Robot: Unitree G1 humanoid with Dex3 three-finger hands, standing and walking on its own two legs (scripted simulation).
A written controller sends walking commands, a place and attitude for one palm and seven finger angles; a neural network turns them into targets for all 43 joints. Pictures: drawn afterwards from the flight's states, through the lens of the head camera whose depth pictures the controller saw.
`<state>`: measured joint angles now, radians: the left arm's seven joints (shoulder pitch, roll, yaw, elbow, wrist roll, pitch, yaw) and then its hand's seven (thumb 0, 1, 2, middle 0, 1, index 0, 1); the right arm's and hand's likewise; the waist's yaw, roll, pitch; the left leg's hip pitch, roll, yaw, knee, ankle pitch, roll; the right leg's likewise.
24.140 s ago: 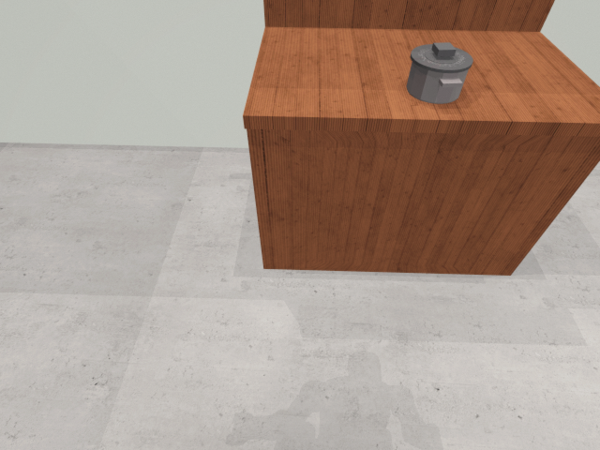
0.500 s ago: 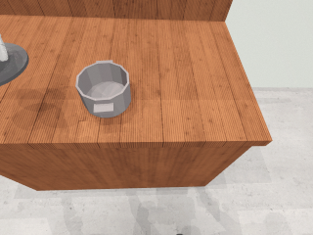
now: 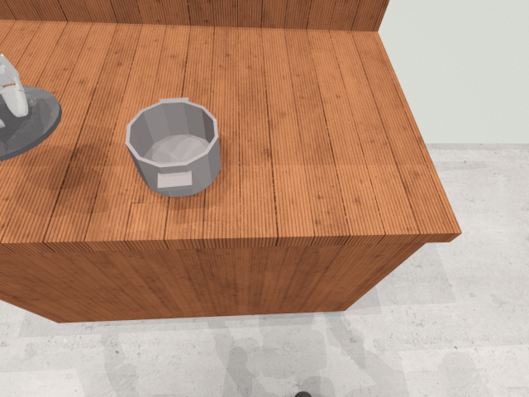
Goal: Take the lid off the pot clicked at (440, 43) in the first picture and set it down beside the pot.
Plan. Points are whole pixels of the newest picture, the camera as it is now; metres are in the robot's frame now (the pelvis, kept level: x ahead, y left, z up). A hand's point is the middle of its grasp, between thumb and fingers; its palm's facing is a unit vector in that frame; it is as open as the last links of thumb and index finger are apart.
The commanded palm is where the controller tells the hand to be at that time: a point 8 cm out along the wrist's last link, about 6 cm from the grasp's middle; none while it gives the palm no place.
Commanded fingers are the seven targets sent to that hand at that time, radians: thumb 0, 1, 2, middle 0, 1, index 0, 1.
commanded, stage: lower the lid onto the table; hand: left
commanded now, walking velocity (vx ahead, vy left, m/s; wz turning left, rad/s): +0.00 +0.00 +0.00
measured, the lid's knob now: out of the picture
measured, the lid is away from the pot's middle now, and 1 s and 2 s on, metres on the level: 0.23 0.24 0.24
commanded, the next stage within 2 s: open the fingers wide in 1.74 s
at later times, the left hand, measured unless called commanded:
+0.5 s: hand out of the picture +0.47 +0.34 +0.12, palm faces -0.48 -0.14 -0.87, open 5.7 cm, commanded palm +0.53 +0.35 +0.19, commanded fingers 0.00 0.72 0.93 -0.64 -1.03 -0.92 -1.15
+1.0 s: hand (7, 142) +0.48 +0.34 +0.09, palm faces -0.51 -0.13 -0.85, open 5.7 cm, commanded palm +0.55 +0.35 +0.15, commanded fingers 0.00 0.72 0.93 -0.64 -1.03 -0.92 -1.15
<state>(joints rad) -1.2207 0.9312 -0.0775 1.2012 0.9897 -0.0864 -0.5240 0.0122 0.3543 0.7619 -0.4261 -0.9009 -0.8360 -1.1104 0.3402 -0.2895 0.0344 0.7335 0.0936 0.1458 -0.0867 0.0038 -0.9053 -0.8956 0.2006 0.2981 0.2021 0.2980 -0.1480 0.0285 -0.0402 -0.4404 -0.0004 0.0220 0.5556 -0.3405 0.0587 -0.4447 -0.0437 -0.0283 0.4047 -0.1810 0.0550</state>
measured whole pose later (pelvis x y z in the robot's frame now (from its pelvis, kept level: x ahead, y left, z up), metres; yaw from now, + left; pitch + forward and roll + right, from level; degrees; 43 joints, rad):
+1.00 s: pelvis +0.00 +0.01 -0.01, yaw -1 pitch +17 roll -4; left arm -1.14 0.96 -0.04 1.20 0.99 -0.17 -0.49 0.01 0.36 0.76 -0.42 -0.90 -0.83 -1.11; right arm 0.36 -0.28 0.04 0.73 0.10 0.16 -0.11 0.00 -0.90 -0.90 0.20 0.30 0.20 0.30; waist -0.17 0.03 -0.06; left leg -0.60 0.01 0.02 0.71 -0.41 0.07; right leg -0.59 -0.03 -0.02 0.53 -0.23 0.05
